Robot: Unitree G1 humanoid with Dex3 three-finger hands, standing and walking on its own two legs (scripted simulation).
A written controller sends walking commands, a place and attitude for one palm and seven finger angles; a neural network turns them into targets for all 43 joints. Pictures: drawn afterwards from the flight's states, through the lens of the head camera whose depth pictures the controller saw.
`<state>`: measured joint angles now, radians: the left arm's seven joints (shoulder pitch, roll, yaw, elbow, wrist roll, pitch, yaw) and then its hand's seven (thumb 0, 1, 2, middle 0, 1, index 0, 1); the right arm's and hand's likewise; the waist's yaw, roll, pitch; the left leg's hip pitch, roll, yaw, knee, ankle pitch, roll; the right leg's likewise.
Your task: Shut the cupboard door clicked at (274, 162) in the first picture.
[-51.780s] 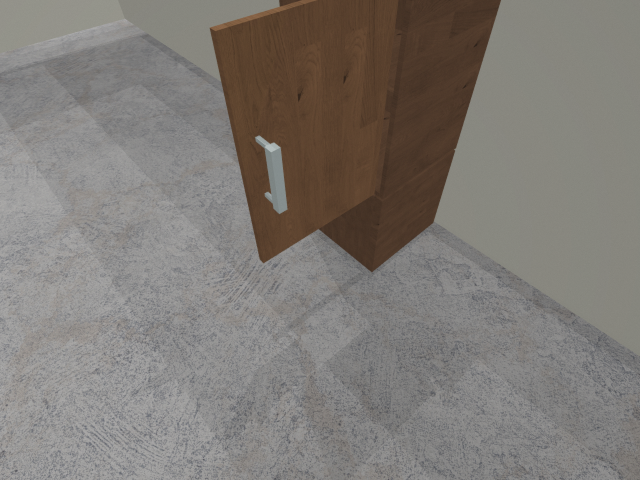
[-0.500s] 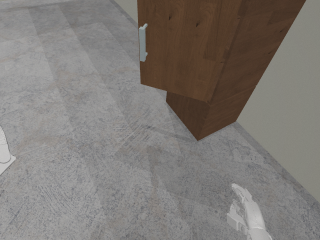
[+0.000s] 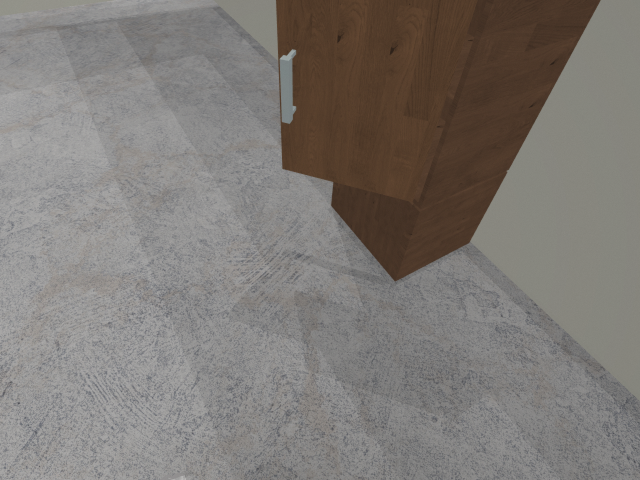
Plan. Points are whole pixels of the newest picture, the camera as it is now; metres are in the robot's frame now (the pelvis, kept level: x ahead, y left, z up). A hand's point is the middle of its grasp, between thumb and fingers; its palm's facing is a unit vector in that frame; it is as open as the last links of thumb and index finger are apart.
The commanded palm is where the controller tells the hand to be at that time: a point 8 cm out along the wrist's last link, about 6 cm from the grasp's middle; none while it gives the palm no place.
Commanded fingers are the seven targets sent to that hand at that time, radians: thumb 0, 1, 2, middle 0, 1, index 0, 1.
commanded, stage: let the arm hang, fingers relaxed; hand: left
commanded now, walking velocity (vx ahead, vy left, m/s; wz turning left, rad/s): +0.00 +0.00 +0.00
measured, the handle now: (289, 87) +0.99 +0.09 -0.04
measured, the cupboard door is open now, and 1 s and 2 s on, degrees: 41 41 41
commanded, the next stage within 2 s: look to check the result in 0.82 s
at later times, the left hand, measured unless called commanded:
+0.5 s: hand out of the picture -0.02 +0.20 -0.16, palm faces +0.01 -0.97 -0.24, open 7.4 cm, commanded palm none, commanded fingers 0.00 0.90 0.90 -0.20 -0.30 -0.20 -0.30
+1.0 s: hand out of the picture +0.03 +0.18 -0.16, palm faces -0.01 -0.98 -0.22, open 7.4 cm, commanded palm none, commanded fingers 0.00 0.90 0.90 -0.20 -0.30 -0.20 -0.30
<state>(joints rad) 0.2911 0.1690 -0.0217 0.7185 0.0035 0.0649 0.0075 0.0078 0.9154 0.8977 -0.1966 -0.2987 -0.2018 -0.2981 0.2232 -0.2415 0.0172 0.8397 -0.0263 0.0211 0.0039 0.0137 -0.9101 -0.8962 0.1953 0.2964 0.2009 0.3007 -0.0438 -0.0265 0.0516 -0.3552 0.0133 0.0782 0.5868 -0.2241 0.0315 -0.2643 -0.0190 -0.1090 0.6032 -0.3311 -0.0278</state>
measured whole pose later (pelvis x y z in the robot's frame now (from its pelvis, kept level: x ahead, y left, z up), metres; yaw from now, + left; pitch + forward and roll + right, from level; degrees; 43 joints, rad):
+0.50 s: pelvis +0.00 +0.01 +0.01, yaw -1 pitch -2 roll +0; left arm 0.33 0.19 0.02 1.12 0.01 0.01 0.02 0.01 0.91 0.90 -0.19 -0.30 -0.20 -0.30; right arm 0.29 -0.17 -0.01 1.09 -0.02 0.02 -0.02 0.01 -0.91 -0.90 0.20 0.30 0.20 0.30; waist -0.01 0.03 0.02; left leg -0.26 0.02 0.10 0.42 -0.14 0.04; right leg -0.17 0.00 -0.09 0.43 -0.23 -0.02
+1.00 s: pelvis +0.01 -0.01 +0.02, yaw -2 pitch -2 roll +0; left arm 0.26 0.17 0.01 1.13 0.01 -0.01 0.02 0.00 0.90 0.90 -0.20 -0.30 -0.20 -0.30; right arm 0.26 -0.18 -0.01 1.12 -0.01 0.00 -0.03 0.01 -0.91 -0.90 0.19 0.30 0.20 0.30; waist -0.02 0.01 0.04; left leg -0.21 0.02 0.10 0.38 -0.15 0.02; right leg -0.13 0.01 -0.08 0.39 -0.24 -0.03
